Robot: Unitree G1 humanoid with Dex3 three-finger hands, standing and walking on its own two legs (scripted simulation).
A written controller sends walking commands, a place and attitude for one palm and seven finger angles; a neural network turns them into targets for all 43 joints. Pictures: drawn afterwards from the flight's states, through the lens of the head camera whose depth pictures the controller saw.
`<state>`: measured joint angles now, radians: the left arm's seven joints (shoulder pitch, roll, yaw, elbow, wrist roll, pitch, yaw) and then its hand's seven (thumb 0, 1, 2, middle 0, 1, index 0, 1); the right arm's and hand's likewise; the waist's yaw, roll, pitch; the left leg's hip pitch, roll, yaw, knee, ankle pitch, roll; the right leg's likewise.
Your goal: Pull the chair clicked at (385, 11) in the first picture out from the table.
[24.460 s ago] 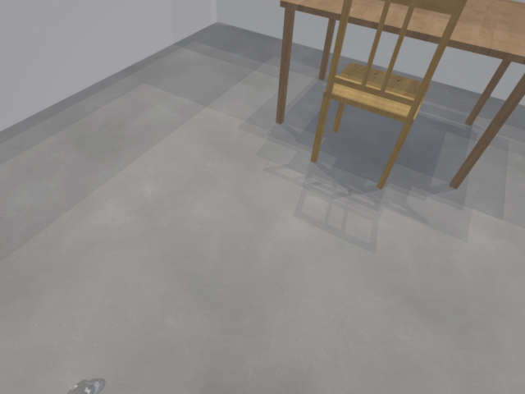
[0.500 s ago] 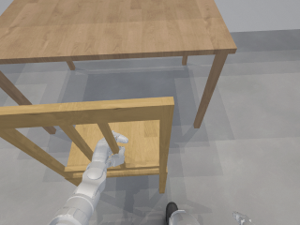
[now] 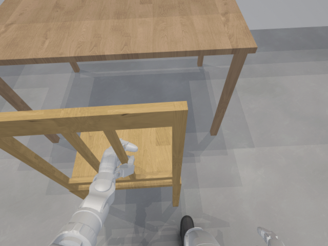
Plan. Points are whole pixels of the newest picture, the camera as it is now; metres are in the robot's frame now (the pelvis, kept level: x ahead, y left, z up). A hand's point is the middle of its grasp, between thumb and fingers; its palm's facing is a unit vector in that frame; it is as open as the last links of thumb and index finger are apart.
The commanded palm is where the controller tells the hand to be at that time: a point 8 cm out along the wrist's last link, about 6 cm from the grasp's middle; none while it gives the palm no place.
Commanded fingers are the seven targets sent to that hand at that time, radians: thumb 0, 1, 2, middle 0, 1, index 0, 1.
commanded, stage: step backward, pulling the chair out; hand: left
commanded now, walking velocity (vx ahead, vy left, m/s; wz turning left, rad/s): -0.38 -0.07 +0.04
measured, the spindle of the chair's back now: (92, 159) +0.34 +0.21 -0.06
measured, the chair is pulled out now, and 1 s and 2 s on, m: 0.23 0.23 0.26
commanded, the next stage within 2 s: none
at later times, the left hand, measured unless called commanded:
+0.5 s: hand (130, 165) +0.33 +0.10 -0.06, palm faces -0.10 -0.97 -0.21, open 5.2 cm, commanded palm +0.32 +0.15 -0.05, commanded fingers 0.00 0.90 0.90 -0.50 -1.45 -0.50 -1.45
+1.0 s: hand (130, 165) +0.33 +0.10 -0.06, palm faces -0.06 -0.97 -0.22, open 5.2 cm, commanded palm +0.32 +0.15 -0.05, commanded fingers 0.00 0.90 0.90 -0.50 -1.45 -0.50 -1.45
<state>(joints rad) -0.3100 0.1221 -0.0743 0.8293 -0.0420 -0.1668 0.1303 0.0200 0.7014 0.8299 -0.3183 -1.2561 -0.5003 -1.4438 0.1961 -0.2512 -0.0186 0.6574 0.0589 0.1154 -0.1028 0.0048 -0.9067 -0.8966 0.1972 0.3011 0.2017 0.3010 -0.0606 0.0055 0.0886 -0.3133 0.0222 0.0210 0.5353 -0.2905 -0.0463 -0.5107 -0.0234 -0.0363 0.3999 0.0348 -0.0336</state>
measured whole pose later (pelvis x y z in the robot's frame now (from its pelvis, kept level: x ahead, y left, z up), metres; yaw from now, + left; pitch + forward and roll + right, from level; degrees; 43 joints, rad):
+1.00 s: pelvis +0.01 -0.01 +0.00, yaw +1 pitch +3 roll +2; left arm -0.31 0.12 -0.08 0.83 -0.04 -0.16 0.12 0.02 0.68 0.85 -0.35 -1.32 -0.50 -1.44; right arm 0.20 -0.24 -0.01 0.68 0.05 0.10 -0.10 0.01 -0.91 -0.90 0.20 0.30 0.20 0.30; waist -0.05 0.02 0.11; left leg -0.30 0.03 0.02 0.59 -0.34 -0.05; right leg -0.52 -0.04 -0.07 0.49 -0.02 -0.05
